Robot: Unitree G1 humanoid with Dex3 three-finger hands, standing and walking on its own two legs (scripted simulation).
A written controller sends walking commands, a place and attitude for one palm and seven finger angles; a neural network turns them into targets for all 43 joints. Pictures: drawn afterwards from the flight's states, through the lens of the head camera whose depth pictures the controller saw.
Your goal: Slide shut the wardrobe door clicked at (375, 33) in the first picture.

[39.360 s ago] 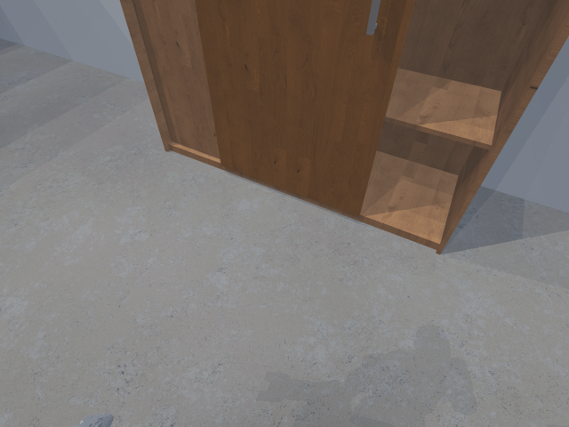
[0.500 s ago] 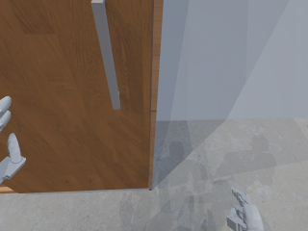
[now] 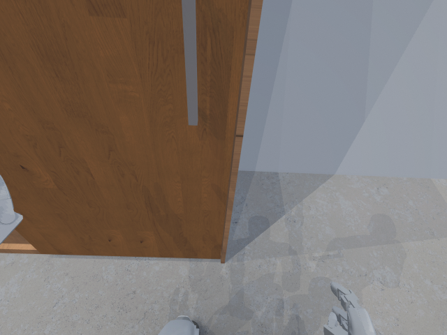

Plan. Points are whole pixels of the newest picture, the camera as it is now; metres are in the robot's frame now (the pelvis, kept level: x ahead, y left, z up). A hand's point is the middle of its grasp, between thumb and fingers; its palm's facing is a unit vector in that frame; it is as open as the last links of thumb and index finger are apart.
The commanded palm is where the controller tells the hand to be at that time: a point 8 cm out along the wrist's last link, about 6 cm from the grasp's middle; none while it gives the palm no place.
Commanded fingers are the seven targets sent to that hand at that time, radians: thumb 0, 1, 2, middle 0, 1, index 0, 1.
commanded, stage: step back with the hand held close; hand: left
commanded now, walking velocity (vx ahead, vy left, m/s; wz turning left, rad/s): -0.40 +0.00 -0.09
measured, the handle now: (191, 58) +0.52 +0.10 +0.24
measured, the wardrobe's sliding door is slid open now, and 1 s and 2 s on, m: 0.00 0.00 0.00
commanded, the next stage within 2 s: stop stepping back and stand still in 0.12 s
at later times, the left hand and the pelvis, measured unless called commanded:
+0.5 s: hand out of the picture +0.09 +0.28 +0.20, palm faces +0.40 -0.83 -0.38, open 7.4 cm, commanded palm +0.05 +0.32 +0.20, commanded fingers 0.00 0.90 0.90 -0.20 -0.30 -0.20 -0.30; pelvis -0.12 +0.03 +0.02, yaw -5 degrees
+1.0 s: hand out of the picture +0.07 +0.30 +0.19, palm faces +0.45 -0.82 -0.37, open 7.4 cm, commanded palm none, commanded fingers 0.00 0.90 0.90 -0.20 -0.30 -0.20 -0.30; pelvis -0.13 +0.04 +0.01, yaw -3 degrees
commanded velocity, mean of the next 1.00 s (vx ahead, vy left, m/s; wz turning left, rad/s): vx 0.04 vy -0.02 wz -0.02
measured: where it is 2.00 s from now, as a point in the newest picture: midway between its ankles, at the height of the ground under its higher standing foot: outside the picture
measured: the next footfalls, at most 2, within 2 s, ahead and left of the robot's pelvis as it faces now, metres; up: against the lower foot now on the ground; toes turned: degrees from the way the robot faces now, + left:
left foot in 0.16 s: +0.08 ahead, +0.12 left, +0.00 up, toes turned +1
right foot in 0.42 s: -0.08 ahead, -0.07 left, +0.00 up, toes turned +2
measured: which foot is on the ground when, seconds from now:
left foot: down 0.00-0.00, up 0.02-0.14, down 0.16-0.42, up 0.44-0.58, down 0.60-1.00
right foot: down 0.00-0.16, up 0.18-0.40, down 0.42-1.00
